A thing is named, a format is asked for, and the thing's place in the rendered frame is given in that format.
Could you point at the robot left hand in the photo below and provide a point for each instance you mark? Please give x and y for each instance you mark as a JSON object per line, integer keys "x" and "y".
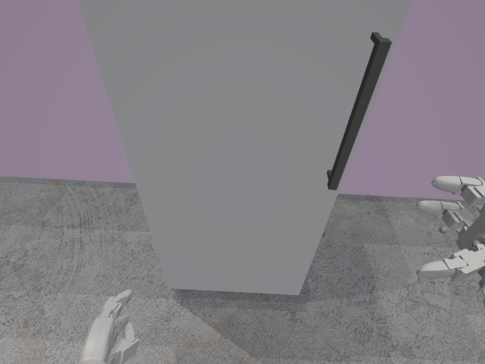
{"x": 103, "y": 332}

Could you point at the robot right hand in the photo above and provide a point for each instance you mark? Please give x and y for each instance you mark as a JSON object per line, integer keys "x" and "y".
{"x": 469, "y": 259}

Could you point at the fridge door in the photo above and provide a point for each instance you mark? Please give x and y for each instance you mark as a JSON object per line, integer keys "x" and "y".
{"x": 230, "y": 113}

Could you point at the handle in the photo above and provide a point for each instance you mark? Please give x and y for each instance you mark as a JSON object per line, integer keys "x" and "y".
{"x": 369, "y": 81}

